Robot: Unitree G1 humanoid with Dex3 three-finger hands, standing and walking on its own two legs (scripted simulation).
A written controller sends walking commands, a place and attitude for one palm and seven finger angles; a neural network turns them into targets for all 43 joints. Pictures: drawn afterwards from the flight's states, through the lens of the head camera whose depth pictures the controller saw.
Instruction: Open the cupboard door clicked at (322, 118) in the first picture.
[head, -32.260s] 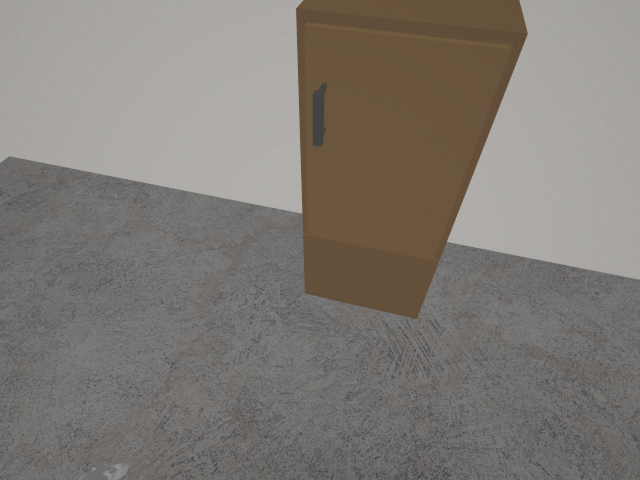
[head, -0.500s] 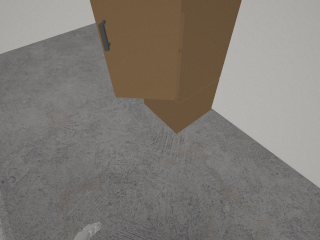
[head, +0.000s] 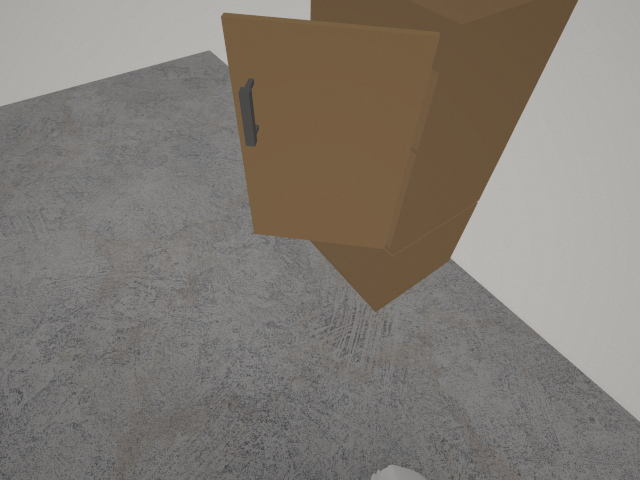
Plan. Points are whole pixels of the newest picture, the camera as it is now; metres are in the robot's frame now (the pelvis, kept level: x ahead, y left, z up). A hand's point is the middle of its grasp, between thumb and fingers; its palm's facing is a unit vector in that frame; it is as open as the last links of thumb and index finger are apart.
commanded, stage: take the last steps up to it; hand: left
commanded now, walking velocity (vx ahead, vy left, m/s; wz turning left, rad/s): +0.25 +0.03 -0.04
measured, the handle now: (250, 112) +0.76 +0.21 +0.02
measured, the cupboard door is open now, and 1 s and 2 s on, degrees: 46 46 46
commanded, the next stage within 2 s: come to a stop and stand still in 0.24 s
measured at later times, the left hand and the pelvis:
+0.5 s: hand (210, 435) +0.20 +0.18 -0.18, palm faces +0.04 -0.98 -0.20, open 7.2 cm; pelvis +0.17 +0.00 -0.01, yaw -1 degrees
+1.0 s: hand (230, 420) +0.22 +0.16 -0.17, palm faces +0.00 -0.97 -0.23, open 7.3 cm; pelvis +0.16 -0.03 +0.00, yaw -1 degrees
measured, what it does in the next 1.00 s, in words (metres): walks ahead: right foot, then left foot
